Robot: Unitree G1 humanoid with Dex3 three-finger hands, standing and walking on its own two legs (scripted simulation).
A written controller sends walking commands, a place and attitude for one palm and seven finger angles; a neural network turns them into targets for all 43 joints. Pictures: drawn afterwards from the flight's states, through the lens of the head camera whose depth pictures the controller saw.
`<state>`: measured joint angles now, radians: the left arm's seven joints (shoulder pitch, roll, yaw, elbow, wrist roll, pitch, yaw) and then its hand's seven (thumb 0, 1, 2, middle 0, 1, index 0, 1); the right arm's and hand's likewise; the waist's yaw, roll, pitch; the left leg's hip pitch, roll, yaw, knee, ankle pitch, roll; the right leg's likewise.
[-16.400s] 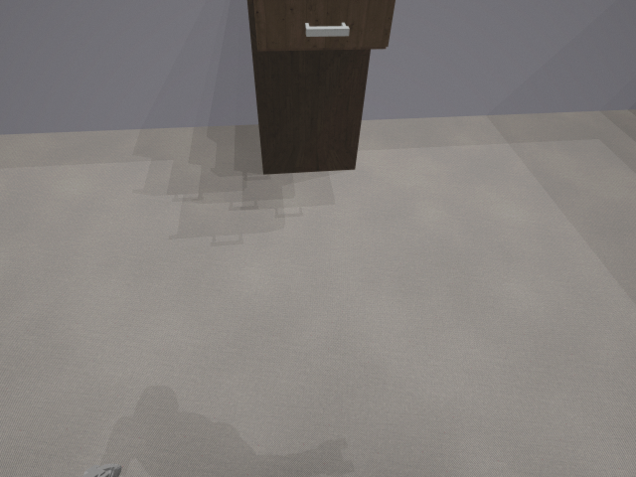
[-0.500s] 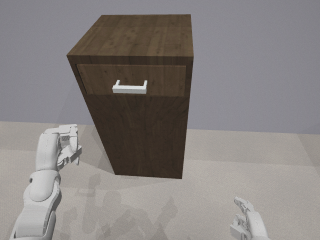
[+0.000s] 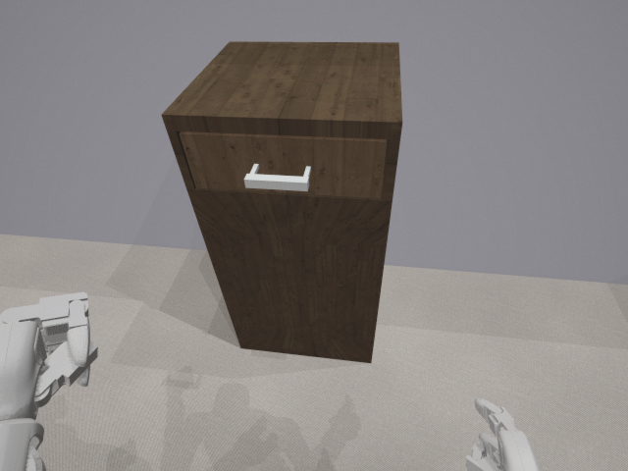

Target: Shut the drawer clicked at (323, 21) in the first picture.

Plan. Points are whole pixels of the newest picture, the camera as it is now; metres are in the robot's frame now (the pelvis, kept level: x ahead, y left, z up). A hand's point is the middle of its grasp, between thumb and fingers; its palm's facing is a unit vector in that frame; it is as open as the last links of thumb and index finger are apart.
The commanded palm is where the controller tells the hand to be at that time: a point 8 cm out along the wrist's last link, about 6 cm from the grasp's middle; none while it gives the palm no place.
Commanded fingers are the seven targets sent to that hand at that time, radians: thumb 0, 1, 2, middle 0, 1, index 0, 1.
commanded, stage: step back with the hand held close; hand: left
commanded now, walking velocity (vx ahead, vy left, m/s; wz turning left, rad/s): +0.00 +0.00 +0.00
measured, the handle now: (279, 176) +0.65 +0.17 +0.03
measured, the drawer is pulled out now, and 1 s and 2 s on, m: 0.00 0.00 0.00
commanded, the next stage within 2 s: stop stepping back and stand still in 1.52 s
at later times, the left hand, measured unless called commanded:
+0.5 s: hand (83, 354) +0.17 +0.25 +0.15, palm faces +0.28 -0.81 -0.52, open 3.3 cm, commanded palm +0.11 +0.30 +0.17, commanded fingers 0.00 0.90 0.90 -1.40 -1.60 -1.40 -1.60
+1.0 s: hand (12, 420) +0.11 +0.28 +0.15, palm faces +0.35 -0.81 -0.47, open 3.3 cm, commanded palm +0.04 +0.32 +0.17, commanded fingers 0.00 0.90 0.90 -1.40 -1.60 -1.40 -1.60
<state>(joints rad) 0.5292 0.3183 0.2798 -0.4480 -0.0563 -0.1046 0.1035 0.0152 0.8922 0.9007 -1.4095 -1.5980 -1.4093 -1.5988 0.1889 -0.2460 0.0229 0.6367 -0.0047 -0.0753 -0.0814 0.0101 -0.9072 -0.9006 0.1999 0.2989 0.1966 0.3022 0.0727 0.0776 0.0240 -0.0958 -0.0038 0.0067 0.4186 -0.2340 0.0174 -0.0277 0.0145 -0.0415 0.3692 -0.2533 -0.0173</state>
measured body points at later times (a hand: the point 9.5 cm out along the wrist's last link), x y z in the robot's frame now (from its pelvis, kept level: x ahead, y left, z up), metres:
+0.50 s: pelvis -0.02 +0.02 +0.00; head +0.00 +0.00 +0.45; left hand +0.15 +0.29 +0.18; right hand +0.15 -0.23 -0.09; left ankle +0.00 +0.11 -0.74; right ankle -0.03 -0.11 -0.74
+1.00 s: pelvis -0.09 +0.04 -0.01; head -0.07 +0.05 +0.44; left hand +0.08 +0.32 +0.18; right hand +0.07 -0.22 -0.09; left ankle +0.00 +0.11 -0.74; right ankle -0.05 -0.10 -0.73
